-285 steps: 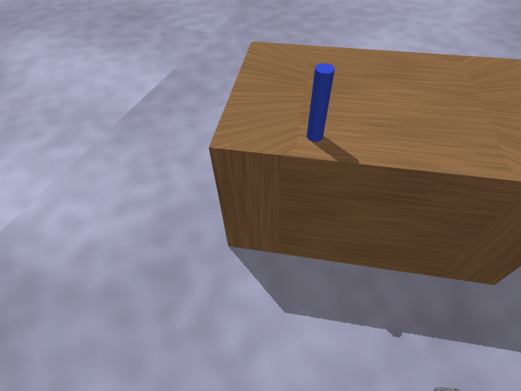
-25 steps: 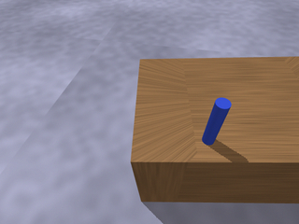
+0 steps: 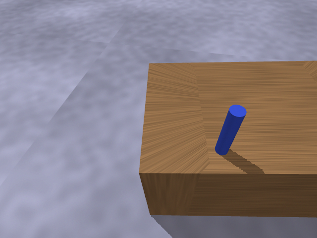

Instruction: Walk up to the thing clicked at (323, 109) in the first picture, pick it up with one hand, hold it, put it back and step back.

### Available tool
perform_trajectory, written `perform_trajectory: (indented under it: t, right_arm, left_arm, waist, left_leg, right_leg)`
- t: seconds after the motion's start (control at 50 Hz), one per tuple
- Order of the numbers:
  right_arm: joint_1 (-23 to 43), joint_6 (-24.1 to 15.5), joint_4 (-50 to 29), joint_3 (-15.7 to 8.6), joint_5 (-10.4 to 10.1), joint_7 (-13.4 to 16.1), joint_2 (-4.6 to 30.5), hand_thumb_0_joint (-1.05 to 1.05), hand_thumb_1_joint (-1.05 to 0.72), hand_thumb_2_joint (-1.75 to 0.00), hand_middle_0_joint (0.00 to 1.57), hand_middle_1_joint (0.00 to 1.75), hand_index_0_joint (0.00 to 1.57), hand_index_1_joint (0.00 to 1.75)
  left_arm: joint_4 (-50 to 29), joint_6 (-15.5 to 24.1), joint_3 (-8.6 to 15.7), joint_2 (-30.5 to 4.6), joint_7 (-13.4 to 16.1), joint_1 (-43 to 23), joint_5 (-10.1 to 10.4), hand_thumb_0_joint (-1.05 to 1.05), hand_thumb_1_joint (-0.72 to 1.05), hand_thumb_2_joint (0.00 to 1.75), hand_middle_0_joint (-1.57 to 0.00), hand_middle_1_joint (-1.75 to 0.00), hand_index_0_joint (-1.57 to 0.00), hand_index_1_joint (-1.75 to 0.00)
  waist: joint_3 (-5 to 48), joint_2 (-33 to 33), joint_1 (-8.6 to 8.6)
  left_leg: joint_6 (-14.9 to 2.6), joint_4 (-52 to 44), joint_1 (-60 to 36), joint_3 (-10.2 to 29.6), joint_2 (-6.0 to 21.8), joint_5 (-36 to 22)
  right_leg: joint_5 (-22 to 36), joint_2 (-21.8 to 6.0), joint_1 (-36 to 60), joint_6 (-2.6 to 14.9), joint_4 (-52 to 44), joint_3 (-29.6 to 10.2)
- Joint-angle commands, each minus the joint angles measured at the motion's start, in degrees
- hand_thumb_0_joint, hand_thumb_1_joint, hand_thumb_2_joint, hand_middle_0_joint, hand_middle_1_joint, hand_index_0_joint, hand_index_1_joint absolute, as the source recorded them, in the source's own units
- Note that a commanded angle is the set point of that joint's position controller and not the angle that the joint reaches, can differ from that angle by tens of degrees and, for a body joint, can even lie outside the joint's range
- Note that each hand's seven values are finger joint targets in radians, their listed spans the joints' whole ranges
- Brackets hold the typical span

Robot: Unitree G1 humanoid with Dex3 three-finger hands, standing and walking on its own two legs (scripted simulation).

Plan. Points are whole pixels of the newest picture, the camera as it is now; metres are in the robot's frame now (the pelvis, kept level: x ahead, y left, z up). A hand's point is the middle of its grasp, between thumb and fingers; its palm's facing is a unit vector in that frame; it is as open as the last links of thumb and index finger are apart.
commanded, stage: stand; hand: right
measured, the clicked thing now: (228, 132) +0.44 -0.21 -0.07
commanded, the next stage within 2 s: go down in 0.30 s
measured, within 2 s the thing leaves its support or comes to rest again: neither
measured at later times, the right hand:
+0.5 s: hand out of the picture +0.11 -0.24 -0.15, palm faces +0.05 +0.95 -0.32, open 8.3 cm
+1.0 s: hand (266, 236) +0.14 -0.26 -0.14, palm faces +0.10 +0.94 -0.32, open 17.2 cm
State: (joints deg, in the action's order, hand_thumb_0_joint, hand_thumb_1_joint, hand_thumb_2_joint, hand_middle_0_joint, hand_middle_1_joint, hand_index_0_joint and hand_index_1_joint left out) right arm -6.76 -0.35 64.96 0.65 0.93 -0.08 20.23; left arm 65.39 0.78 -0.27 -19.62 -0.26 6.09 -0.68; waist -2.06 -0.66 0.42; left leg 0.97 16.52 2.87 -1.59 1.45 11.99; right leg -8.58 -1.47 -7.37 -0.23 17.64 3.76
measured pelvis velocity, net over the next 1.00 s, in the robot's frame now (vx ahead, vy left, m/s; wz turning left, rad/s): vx -0.01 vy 0.01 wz -0.02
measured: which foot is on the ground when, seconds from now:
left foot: down 0.00-1.00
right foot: down 0.00-1.00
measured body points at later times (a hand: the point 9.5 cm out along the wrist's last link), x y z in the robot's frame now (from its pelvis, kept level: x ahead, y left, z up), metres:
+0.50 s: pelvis -0.02 +0.00 -0.01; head +0.02 +0.00 +0.44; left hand +0.11 +0.29 -0.13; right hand +0.10 -0.29 -0.13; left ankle -0.03 +0.13 -0.75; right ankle +0.01 -0.12 -0.75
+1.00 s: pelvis -0.01 +0.01 -0.03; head +0.04 +0.01 +0.41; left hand +0.15 +0.28 -0.12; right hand +0.13 -0.31 -0.12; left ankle -0.03 +0.13 -0.75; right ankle +0.01 -0.12 -0.75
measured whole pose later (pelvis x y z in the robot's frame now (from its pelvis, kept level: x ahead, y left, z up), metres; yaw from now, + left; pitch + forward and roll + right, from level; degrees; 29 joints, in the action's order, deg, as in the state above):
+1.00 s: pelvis -0.01 +0.01 -0.03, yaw -1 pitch +8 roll +1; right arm -10.3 10.3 34.6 -10.3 -0.1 -4.3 20.1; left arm 35.4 6.4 4.9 -15.6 4.3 13.2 0.3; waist 2.6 0.8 0.8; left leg 0.1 40.6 25.7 -3.1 1.2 22.6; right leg -18.0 -2.5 -30.7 -0.6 41.0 1.5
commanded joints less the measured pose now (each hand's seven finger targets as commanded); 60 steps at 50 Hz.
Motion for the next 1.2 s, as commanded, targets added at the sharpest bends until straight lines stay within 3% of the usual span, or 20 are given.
perform_trajectory:
  t: [0.0,0.14,0.28,0.36,0.38,0.4,0.42,0.44,0.46,0.48,0.5,0.52,0.56,0.6,0.64,0.66,0.7,0.8,0.98,1.18]
  right_arm:
    - [1.9,-1.3,-3.4,-2.5,-0.3,0.5,12.0,0.0,-0.9,-0.9,0.2,0.3,0.2,0.3]
    - [1.8,-1.4,-3.5,-2.5,-0.3,0.7,12.1,0.0,-0.9,-0.9,0.2,0.3,0.2,0.3]
    - [1.4,-1.2,-3.3,-2.5,-0.1,0.6,11.7,0.0,-0.9,-0.9,0.2,0.3,0.2,0.3]
    - [2.0,-1.3,-3.7,-2.7,-0.2,0.6,11.9,0.0,-0.82,-0.82,0.12,0.22,0.12,0.22]
    - [22.1,-5.7,-23.8,-0.7,-4.4,1.1,1.6,0.0,-0.74,-0.74,0.07,0.14,0.06,0.14]
    - [19.7,-8.1,-27.0,-0.5,-6.9,2.2,2.9,0.0,-0.66,-0.66,0.07,0.06,0.06,0.06]
    - [11.4,-5.0,-19.8,-3.7,-4.0,2.3,10.0,0.0,-0.58,-0.58,0.07,0.05,0.06,0.05]
    - [9.5,-5.4,-15.1,-6.7,-6.3,3.7,11.2,0.0,-0.5,-0.5,0.05,0.06,0.05,0.06]
    - [8.0,-3.6,-15.0,-7.0,-4.0,3.0,11.1,0.0,-0.42,-0.42,0.04,0.06,0.05,0.06]
    - [10.6,-2.7,-14.7,-7.9,-2.9,2.6,11.8,0.0,-0.34,-0.34,0.05,0.05,0.05,0.05]
    - [11.6,-1.6,-14.4,-8.0,-2.5,2.2,11.2,0.0,-0.26,-0.26,0.05,0.06,0.05,0.06]
    - [12.6,-0.7,-13.4,-9.9,-1.3,1.8,12.1,0.0,-0.18,-0.22,0.05,0.05,0.05,0.05]
    - [-0.3,2.3,-17.6,-12.9,-1.0,0.8,12.4,0.0,-0.06,-0.17,0.06,0.05,0.06,0.05]
    - [0.0,5.3,-21.5,-12.6,-0.7,-0.7,13.5,0.0,0.04,-0.13,0.07,0.04,0.06,0.04]
    - [-2.4,8.8,-22.9,-11.3,-0.8,-2.1,10.9,0.0,0.16,-0.12,0.05,0.05,0.05,0.05]
    - [1.9,9.7,-27.7,-10.8,-1.0,-2.4,10.7,0.0,0.19,-0.11,0.05,0.05,0.05,0.05]
    - [6.4,10.1,-32.4,-11.1,-0.7,-2.4,11.5,0.0,0.31,-0.1,0.04,0.06,0.05,0.06]
    - [3.6,8.5,-35.4,-13.2,-0.9,-2.9,11.4,0.0,0.59,-0.06,0.02,0.07,0.04,0.07]
    - [-1.4,8.7,-40.6,-17.1,-1.1,-4.1,14.7,0.0,0.61,-0.05,0.01,0.07,0.03,0.07]
    - [-5.3,11.7,-46.3,-18.0,-2.1,-6.1,14.0,0.0,0.61,-0.04,0.02,0.06,0.03,0.06]
  left_arm:
    - [-3.1,1.3,2.2,-12.6,0.8,-2.5,0.2,0.0,0.9,0.9,-0.2,-0.3,-0.2,-0.3]
    - [-3.4,1.3,2.3,-12.7,0.9,-2.3,0.1,0.0,0.9,0.9,-0.2,-0.3,-0.2,-0.3]
    - [-3.2,1.2,2.4,-13.1,0.9,-2.7,0.2,0.0,0.9,0.9,-0.2,-0.3,-0.2,-0.3]
    - [-3.3,1.2,2.4,-12.8,0.8,-2.8,0.0,0.0,0.82,0.82,-0.12,-0.22,-0.12,-0.22]
    - [-23.4,7.6,2.1,-3.9,1.5,-22.9,5.0,0.0,0.74,0.74,-0.04,-0.14,-0.04,-0.14]
    - [-25.3,8.6,0.3,-4.1,2.5,-18.7,6.5,0.0,0.66,0.66,-0.02,-0.06,-0.01,-0.06]
    - [-21.1,8.4,4.5,-11.1,3.2,-13.2,5.2,0.0,0.58,0.58,-0.02,-0.04,0.0,-0.06]
    - [-14.6,6.8,6.6,-12.4,3.8,-6.3,6.1,0.0,0.5,0.5,-0.02,-0.04,-0.02,-0.04]
    - [-20.9,7.1,8.7,-14.7,3.7,-11.0,4.8,0.0,0.42,0.42,-0.02,-0.05,-0.03,-0.04]
    - [-20.0,7.4,8.6,-12.7,3.9,-10.2,4.4,0.0,0.35,0.34,-0.02,-0.05,-0.03,-0.04]
    - [-16.9,6.9,7.8,-9.3,3.9,-4.8,4.0,0.0,0.32,0.26,-0.02,-0.04,-0.03,-0.04]
    - [-18.0,6.5,8.8,-8.9,3.6,-3.8,2.8,0.0,0.26,0.2,-0.02,-0.05,-0.03,-0.04]
    - [-25.2,6.3,11.9,-10.9,3.3,3.2,2.1,0.0,0.13,0.16,-0.03,-0.05,-0.04,-0.04]
    - [-21.2,5.1,9.8,-7.8,3.0,7.4,1.9,0.0,0.02,0.12,-0.03,-0.05,-0.05,-0.03]
    - [-25.1,4.7,9.9,-7.7,2.5,5.4,1.9,0.0,-0.09,0.1,-0.04,-0.05,-0.05,-0.04]
    - [-27.1,4.5,9.2,-6.6,2.3,3.9,2.1,0.0,-0.12,0.1,-0.04,-0.05,-0.05,-0.04]
    - [-31.0,5.0,8.8,-6.6,2.6,-2.0,2.3,0.0,-0.22,0.09,-0.05,-0.05,-0.05,-0.05]
    - [-35.5,7.5,9.1,-6.3,3.8,-0.6,1.4,0.0,-0.51,0.05,-0.06,-0.05,-0.06,-0.06]
    - [-39.3,8.4,8.4,-5.7,6.1,6.6,1.1,0.0,-0.54,0.05,-0.06,-0.05,-0.05,-0.06]
    - [-45.0,8.0,6.8,-4.4,6.2,9.6,1.2,0.0,-0.55,0.05,-0.05,-0.05,-0.05,-0.06]
  waist:
    - [3.3,1.1,-0.34]
    - [4.3,0.2,-0.25]
    - [2.3,1.1,-0.34]
    - [3.3,0.4,-0.35]
    - [2.8,6.7,0.05]
    - [5.5,0.0,-1.59]
    - [0.9,3.5,-0.42]
    - [2.0,-2.4,-0.62]
    - [5.4,0.8,0.11]
    - [11.1,0.0,0.16]
    - [11.3,0.7,-0.07]
    - [13.0,0.4,-0.03]
    - [21.7,-0.1,0.18]
    - [14.4,3.7,-0.65]
    - [13.6,3.5,-0.39]
    - [11.9,3.6,0.52]
    - [9.9,3.3,0.12]
    - [14.4,1.4,0.45]
    - [15.1,2.8,0.07]
    - [15.0,3.4,-0.32]
  left_leg:
    - [-1.8,-2.7,2.7,5.3,7.1,-9.1]
    - [-1.83,-2.4,2.1,5.2,7.3,-12.1]
    - [-1.67,-3.4,3.4,5.3,6.9,-6.8]
    - [-1.94,-3.1,3.6,5.4,7.0,-7.3]
    - [-1.15,4.1,11.3,0.2,-0.8,-6.4]
    - [-1.21,2.1,7.4,-0.8,-1.6,-2.5]
    - [-1.12,3.5,11.2,-0.5,-1.1,-0.6]
    - [-0.88,4.3,12.6,-1.5,-1.8,-0.4]
    - [-0.86,8.1,15.0,-0.6,-1.3,-1.9]
    - [-0.96,9.8,14.3,-0.8,-1.3,-3.3]
    - [-1.11,11.0,15.8,-0.7,-1.5,-3.8]
    - [-1.35,12.4,17.5,-0.5,-1.5,-4.0]
    - [-1.33,13.4,13.7,-1.3,-2.2,-8.5]
    - [-1.5,11.8,15.7,-1.5,-2.1,-8.2]
    - [-1.75,11.4,16.3,-1.2,-2.1,-6.8]
    - [-1.69,11.1,17.9,-1.3,-2.1,-4.5]
    - [-1.79,11.7,20.3,-1.3,-2.0,0.3]
    - [-1.22,15.3,21.1,-0.6,-1.2,-1.3]
    - [-1.05,18.3,23.1,-0.7,-1.3,-1.8]
    - [-0.94,21.6,24.8,-1.2,-1.4,-4.8]
  right_leg:
    - [9.6,-7.2,3.6,1.3,-2.1,-6.6]
    - [12.1,-7.3,4.4,1.33,-1.1,-6.5]
    - [6.8,-7.1,3.1,1.19,-2.6,-6.6]
    - [8.2,-7.4,4.2,1.39,-2.2,-6.8]
    - [4.0,0.7,-3.1,0.9,3.7,-0.7]
    - [0.6,-0.2,-0.3,0.83,1.8,-1.4]
    - [-1.3,0.6,-4.0,0.95,3.5,-1.5]
    - [-1.1,0.4,-4.3,1.2,3.9,-1.1]
    - [0.4,0.8,-6.1,1.11,8.0,-1.6]
    - [2.4,0.7,-5.4,1.05,9.9,-1.9]
    - [3.3,0.8,-6.3,0.88,11.4,-2.1]
    - [3.4,0.8,-7.6,1.07,12.7,-2.2]
    - [7.7,1.0,-3.7,0.92,13.7,-2.1]
    - [7.3,1.4,-5.9,0.84,12.1,-1.6]
    - [5.1,1.4,-7.5,1.15,11.9,-1.5]
    - [2.4,1.3,-9.0,1.33,11.9,-1.6]
    - [-2.4,0.9,-11.4,1.39,12.1,-2.1]
    - [-0.7,0.9,-11.8,1.61,16.8,-2.6]
    - [0.0,1.0,-13.9,1.4,19.9,-2.5]
    - [3.4,0.8,-16.0,1.3,23.3,-2.8]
